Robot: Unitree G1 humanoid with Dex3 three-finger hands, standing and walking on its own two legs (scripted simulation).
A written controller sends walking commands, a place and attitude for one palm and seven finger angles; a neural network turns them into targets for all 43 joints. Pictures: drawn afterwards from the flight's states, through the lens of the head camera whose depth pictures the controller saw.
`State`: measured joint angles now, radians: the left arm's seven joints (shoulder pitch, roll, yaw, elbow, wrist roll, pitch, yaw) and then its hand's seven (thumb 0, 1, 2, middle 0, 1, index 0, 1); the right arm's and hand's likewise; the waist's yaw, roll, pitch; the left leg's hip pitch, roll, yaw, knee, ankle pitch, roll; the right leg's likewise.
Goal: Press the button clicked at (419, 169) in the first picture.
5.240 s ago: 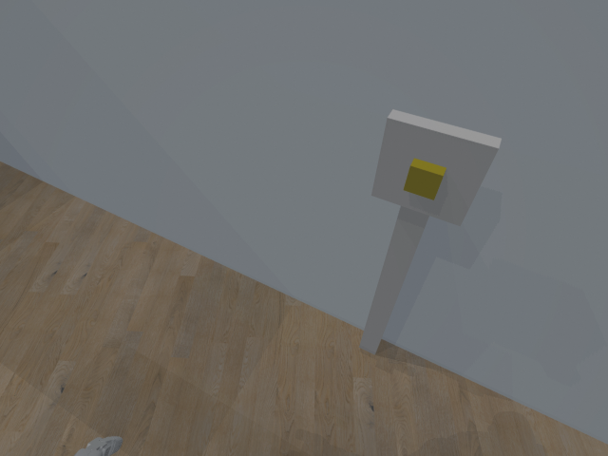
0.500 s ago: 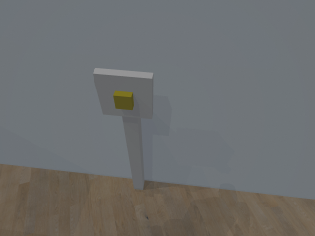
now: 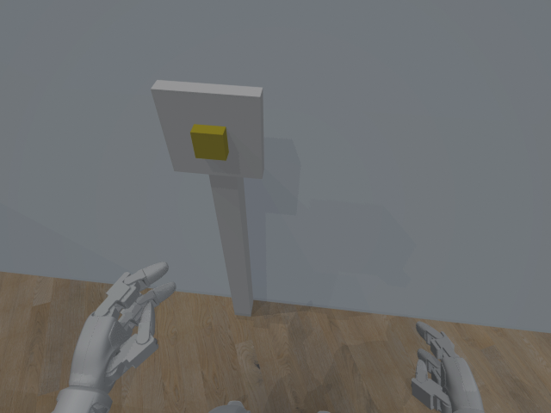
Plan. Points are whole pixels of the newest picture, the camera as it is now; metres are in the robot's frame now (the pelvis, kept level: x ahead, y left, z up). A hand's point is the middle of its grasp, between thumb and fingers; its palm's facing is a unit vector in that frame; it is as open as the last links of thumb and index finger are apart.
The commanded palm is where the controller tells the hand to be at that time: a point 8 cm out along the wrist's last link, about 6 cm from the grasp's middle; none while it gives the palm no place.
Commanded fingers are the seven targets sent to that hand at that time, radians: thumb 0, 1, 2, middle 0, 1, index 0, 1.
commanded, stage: raise the hand and make a fist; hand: left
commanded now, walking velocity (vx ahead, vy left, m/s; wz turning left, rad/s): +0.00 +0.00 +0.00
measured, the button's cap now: (210, 141) +0.54 +0.14 +0.11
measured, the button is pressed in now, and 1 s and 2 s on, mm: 0 0 0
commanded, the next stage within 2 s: aim a knuckle at the button in 1.70 s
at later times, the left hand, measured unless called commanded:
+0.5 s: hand (140, 338) +0.21 +0.19 +0.05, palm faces -0.05 -1.00 -0.04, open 3.2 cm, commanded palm +0.18 +0.24 +0.05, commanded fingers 0.00 0.90 0.90 -1.30 -1.50 -1.30 -1.50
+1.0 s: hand (108, 313) +0.23 +0.22 +0.08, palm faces -0.04 -1.00 -0.05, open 3.1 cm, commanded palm +0.21 +0.28 +0.09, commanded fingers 0.00 0.90 0.90 -1.30 -1.50 -1.30 -1.50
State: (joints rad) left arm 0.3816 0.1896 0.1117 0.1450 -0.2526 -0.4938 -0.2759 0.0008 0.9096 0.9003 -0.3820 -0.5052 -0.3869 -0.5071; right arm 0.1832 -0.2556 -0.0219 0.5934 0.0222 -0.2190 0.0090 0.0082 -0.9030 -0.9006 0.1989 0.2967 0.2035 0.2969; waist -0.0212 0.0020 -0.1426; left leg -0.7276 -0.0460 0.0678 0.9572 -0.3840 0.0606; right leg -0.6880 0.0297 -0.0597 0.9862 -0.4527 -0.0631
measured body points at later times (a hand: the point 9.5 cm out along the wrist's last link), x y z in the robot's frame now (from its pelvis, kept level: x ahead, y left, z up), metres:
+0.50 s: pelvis +0.02 -0.01 -0.01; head +0.07 -0.01 +0.44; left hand +0.21 +0.24 +0.05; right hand +0.19 -0.24 -0.09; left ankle +0.06 +0.08 -0.68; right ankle +0.03 -0.08 -0.68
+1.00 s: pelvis +0.03 +0.02 +0.01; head +0.06 +0.04 +0.46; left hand +0.23 +0.27 +0.08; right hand +0.22 -0.20 -0.05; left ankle +0.06 +0.08 -0.68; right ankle +0.03 -0.08 -0.68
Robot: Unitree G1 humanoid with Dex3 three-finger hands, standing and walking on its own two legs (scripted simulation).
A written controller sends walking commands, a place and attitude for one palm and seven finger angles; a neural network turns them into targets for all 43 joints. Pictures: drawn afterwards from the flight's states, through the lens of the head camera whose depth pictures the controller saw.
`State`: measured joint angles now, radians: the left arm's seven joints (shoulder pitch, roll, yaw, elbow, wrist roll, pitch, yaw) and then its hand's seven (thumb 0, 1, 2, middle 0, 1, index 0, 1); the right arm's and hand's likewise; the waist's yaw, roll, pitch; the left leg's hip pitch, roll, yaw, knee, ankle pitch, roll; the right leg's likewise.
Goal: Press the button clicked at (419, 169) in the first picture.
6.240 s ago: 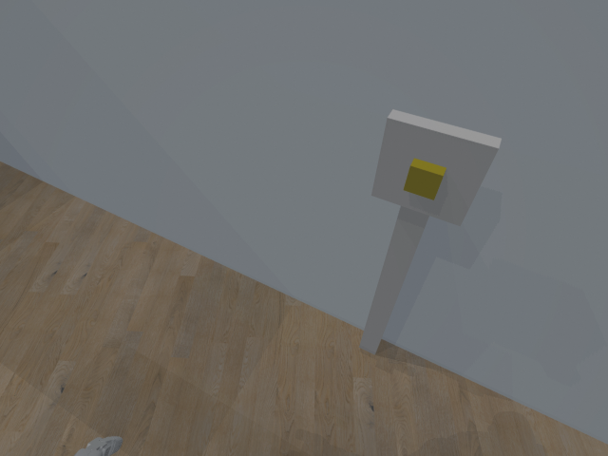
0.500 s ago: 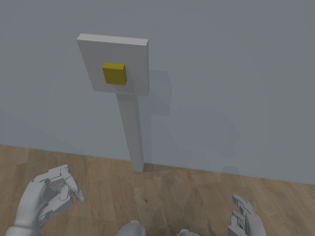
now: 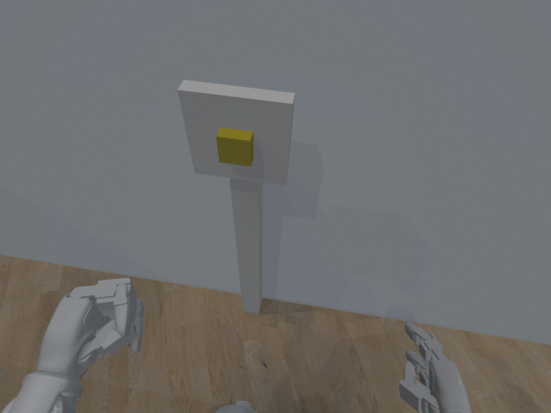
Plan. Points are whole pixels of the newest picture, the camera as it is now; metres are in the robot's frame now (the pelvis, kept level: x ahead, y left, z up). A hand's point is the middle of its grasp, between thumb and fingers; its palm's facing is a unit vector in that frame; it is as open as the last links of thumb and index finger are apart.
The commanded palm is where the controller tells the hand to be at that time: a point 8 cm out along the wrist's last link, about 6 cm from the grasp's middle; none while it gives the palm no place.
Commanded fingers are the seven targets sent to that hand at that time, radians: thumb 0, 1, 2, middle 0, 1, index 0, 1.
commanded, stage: raise the hand and make a fist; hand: left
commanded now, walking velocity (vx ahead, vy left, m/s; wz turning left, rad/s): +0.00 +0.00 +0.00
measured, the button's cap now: (236, 146) +0.51 +0.11 +0.10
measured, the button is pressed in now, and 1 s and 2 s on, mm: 0 0 0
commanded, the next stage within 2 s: aim a knuckle at the button in 0.70 s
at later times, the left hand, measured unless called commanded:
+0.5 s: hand (121, 297) +0.23 +0.21 +0.09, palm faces -0.06 -1.00 -0.05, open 3.1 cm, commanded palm +0.21 +0.26 +0.10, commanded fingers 0.00 0.90 0.90 -1.30 -1.50 -1.30 -1.50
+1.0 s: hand (154, 287) +0.25 +0.17 +0.09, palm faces -0.07 -1.00 -0.03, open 3.1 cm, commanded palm +0.24 +0.23 +0.09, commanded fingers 0.00 0.90 0.90 -1.30 -1.50 -1.30 -1.50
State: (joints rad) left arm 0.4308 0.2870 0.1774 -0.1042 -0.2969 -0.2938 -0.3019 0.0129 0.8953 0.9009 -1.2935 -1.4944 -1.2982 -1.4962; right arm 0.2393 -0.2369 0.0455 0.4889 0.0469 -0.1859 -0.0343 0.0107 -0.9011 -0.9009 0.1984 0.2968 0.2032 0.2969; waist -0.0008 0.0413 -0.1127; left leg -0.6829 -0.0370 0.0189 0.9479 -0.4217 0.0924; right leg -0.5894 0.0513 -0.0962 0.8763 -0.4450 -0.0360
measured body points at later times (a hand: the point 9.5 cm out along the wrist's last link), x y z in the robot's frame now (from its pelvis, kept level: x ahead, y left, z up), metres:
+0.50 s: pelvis +0.01 +0.00 +0.02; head +0.03 +0.01 +0.47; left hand +0.23 +0.26 +0.10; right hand +0.18 -0.24 -0.05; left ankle +0.03 +0.05 -0.69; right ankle +0.00 -0.10 -0.69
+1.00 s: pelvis +0.00 -0.02 +0.01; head +0.03 -0.02 +0.46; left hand +0.25 +0.23 +0.09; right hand +0.18 -0.25 -0.06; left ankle +0.03 +0.05 -0.69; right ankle +0.00 -0.10 -0.69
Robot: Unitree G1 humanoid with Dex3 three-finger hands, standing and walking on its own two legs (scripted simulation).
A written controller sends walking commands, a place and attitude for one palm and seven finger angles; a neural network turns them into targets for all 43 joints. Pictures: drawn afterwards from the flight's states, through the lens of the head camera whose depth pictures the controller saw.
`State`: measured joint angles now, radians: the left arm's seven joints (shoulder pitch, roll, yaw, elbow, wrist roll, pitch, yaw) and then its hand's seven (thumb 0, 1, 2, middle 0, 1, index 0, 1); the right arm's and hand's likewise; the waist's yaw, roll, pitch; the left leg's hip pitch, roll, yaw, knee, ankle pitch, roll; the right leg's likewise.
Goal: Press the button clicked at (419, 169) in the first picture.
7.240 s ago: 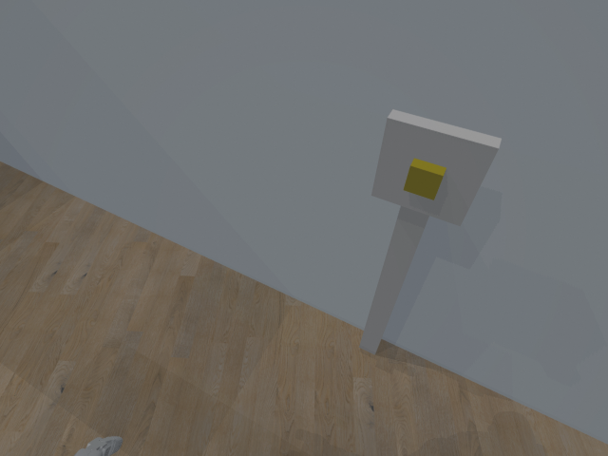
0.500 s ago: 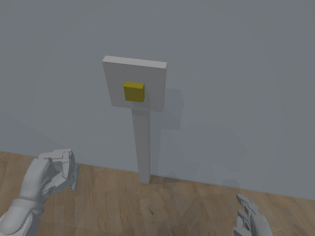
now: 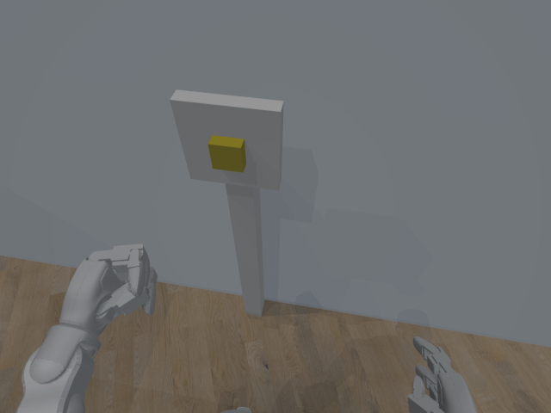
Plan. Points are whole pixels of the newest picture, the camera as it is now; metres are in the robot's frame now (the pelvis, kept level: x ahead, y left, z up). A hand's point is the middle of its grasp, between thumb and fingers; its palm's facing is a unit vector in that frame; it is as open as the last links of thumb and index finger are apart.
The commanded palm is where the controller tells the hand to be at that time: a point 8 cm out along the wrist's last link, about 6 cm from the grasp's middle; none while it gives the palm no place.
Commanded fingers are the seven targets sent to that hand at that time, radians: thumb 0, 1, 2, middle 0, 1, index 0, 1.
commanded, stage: aim a knuckle at the button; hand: left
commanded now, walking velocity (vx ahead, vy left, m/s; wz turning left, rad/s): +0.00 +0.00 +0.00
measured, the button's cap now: (228, 152) +0.51 +0.12 +0.09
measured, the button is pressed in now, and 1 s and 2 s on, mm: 0 0 0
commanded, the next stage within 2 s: press the button with the knuckle in 1.70 s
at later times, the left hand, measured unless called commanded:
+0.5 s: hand (190, 246) +0.33 +0.15 +0.06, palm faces -0.11 -0.99 -0.02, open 3.1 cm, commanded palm +0.32 +0.20 +0.07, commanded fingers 0.00 0.90 0.90 -1.30 -1.50 -1.30 -1.50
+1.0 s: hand (231, 215) +0.40 +0.10 +0.06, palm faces -0.12 -0.99 -0.02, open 3.1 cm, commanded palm +0.38 +0.15 +0.06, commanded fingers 0.00 0.90 0.90 -1.30 -1.50 -1.30 -1.50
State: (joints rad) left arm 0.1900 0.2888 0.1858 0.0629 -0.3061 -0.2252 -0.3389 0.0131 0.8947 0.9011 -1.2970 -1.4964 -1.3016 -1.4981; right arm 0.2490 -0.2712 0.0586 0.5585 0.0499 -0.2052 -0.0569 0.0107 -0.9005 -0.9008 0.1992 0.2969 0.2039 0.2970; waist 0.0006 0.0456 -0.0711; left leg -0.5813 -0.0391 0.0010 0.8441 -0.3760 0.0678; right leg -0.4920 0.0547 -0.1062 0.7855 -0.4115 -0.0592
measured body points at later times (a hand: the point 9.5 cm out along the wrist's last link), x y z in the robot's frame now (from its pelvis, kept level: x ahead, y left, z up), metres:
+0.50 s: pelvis +0.01 -0.01 +0.00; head +0.05 -0.01 +0.45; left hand +0.33 +0.20 +0.07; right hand +0.15 -0.26 -0.09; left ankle +0.03 +0.07 -0.70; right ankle -0.01 -0.08 -0.70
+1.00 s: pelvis +0.01 -0.01 -0.01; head +0.06 -0.01 +0.43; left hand +0.40 +0.15 +0.06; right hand +0.10 -0.26 -0.12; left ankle +0.03 +0.07 -0.70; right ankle -0.01 -0.08 -0.70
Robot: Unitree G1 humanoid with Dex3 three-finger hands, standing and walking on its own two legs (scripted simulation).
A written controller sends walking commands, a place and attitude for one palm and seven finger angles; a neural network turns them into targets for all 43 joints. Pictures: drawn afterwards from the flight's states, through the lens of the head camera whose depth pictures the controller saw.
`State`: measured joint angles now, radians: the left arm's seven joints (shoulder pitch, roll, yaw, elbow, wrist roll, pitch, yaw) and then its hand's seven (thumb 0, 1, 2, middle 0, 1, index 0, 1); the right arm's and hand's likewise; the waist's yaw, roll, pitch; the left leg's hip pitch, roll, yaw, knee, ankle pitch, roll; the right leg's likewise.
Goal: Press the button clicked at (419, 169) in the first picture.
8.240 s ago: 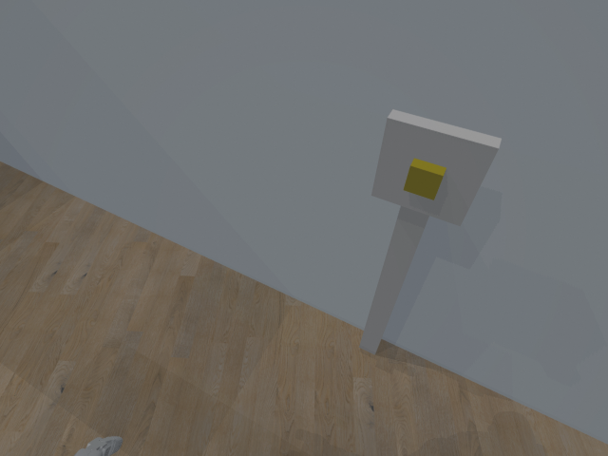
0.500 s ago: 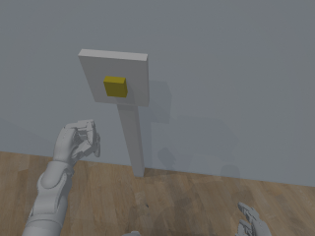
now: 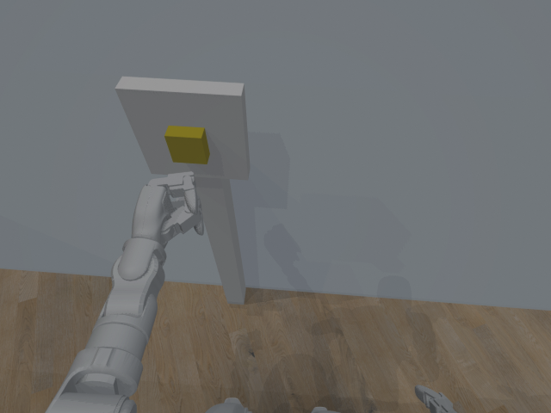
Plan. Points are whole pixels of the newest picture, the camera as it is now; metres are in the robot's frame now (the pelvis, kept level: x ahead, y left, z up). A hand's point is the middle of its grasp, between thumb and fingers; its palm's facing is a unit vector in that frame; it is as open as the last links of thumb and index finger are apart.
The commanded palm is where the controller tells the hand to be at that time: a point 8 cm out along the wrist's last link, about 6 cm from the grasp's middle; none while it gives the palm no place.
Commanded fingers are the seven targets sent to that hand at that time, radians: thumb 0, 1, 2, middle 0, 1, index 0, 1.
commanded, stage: aim a knuckle at the button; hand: left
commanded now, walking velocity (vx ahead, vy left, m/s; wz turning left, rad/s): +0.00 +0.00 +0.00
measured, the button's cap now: (188, 143) +0.50 +0.15 +0.10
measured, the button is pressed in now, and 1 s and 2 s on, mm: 0 0 14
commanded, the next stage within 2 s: press the button with the knuckle in 0.70 s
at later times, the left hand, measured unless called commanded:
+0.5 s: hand (194, 212) +0.39 +0.13 +0.06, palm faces -0.07 -1.00 -0.02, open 3.1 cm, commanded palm +0.37 +0.18 +0.07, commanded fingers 0.00 0.90 0.90 -1.30 -1.50 -1.30 -1.50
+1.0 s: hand (199, 209) +0.39 +0.12 +0.07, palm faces -0.07 -1.00 -0.02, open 3.1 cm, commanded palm +0.38 +0.17 +0.07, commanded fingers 0.00 0.90 0.90 -1.30 -1.50 -1.30 -1.50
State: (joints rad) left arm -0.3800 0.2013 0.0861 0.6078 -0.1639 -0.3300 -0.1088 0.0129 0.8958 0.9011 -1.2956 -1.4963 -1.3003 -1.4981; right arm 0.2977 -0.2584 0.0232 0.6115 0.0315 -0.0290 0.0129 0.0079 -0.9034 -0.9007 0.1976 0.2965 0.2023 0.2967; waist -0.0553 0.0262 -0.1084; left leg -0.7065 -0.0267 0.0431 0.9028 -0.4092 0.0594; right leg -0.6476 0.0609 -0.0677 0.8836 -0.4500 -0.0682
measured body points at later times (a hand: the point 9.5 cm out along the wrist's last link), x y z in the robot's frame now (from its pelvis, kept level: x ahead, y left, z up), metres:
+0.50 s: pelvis -0.01 +0.00 +0.00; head +0.05 +0.00 +0.45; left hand +0.39 +0.18 +0.07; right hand +0.08 -0.26 -0.11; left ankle +0.02 +0.08 -0.69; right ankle -0.01 -0.08 -0.69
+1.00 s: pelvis -0.01 +0.01 +0.00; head +0.05 +0.01 +0.44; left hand +0.39 +0.17 +0.07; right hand +0.09 -0.24 -0.12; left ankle +0.02 +0.08 -0.69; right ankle -0.01 -0.08 -0.69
